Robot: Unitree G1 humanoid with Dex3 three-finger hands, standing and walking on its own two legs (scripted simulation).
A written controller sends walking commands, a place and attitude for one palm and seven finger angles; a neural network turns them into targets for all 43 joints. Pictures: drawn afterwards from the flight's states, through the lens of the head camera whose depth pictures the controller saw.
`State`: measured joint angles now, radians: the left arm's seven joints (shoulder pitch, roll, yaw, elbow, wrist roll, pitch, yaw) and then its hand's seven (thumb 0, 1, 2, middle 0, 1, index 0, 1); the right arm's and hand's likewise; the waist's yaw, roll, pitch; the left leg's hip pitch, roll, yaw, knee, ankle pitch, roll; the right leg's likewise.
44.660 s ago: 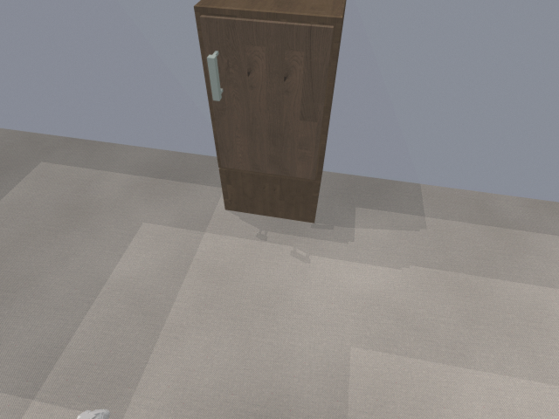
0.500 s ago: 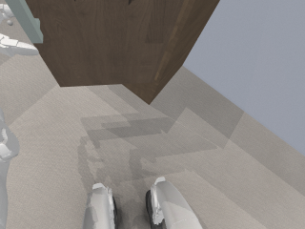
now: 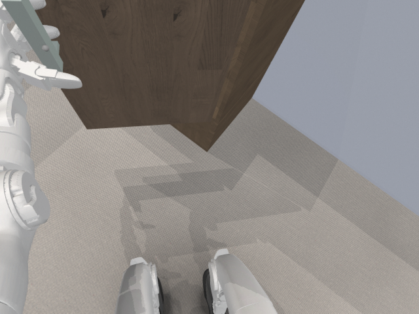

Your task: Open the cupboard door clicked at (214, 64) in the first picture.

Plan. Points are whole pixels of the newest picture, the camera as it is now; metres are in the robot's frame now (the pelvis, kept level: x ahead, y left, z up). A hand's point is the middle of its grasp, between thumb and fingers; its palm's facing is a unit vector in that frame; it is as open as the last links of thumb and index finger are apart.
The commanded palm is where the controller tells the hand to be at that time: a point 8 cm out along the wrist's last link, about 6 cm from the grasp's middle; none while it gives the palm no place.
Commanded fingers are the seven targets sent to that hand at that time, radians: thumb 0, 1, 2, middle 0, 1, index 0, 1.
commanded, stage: slide the fingers in behind the handle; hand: left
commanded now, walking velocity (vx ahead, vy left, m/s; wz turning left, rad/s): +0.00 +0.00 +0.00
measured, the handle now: (38, 27) +0.61 +0.22 +0.06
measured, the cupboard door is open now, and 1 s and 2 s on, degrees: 45 45 73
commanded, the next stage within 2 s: close the thumb around the handle in 0.38 s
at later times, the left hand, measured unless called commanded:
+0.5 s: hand (49, 47) +0.56 +0.20 +0.07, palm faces +0.04 -1.00 -0.02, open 14.0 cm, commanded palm +0.54 +0.23 +0.06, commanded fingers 0.00 -0.39 0.35 -0.31 -1.21 -0.31 -1.21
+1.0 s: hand (48, 46) +0.57 +0.20 +0.07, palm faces +0.03 -1.00 -0.02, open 7.2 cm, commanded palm +0.55 +0.22 +0.06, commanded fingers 0.00 0.90 0.90 -0.40 -1.35 -0.40 -1.35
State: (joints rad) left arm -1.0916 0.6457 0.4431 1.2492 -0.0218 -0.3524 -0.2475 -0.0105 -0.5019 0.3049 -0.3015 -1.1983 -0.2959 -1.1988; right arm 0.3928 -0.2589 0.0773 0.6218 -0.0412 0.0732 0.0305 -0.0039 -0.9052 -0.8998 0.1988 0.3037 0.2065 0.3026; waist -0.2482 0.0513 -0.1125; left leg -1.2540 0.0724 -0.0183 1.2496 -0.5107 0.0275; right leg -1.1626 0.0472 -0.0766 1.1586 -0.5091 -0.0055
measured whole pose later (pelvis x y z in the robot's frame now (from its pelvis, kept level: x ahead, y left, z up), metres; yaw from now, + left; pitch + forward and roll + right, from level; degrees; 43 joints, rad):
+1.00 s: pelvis +0.00 +0.00 +0.00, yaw +0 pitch +30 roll -5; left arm -1.11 0.64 0.43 1.25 -0.02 -0.36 -0.23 0.00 0.48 0.72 -0.37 -1.30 -0.37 -1.30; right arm 0.40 -0.26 0.07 0.64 -0.05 0.07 0.03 0.00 -0.91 -0.90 0.20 0.30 0.21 0.30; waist -0.25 0.06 -0.11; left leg -1.27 0.07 -0.02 1.26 -0.51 0.03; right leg -1.18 0.04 -0.08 1.17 -0.51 -0.01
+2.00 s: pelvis +0.03 -0.01 +0.03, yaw +2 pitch +20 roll -1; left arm -0.22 0.01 0.10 0.45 -0.03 -0.42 0.31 0.01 0.65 0.71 -0.37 -1.33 -0.37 -1.32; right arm 0.23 -0.21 0.00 0.54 -0.05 0.07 0.07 0.00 -0.91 -0.90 0.20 0.30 0.20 0.30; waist -0.06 0.02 -0.18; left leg -0.92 0.04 0.04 1.08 -0.51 0.01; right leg -0.88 0.02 -0.02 1.07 -0.53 -0.01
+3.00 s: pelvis +0.00 -0.04 +0.03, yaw +5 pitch +16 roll +0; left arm -0.19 -0.10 -0.11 0.53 0.09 -0.47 0.58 0.00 -0.39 0.35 -0.29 -1.12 -0.29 -1.12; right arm 0.20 -0.18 -0.02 0.64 -0.09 0.00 0.03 0.00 -0.91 -0.90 0.20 0.30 0.20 0.30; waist -0.03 0.03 -0.17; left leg -0.92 0.02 -0.01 1.09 -0.45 -0.02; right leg -0.88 0.00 -0.07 1.12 -0.53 -0.05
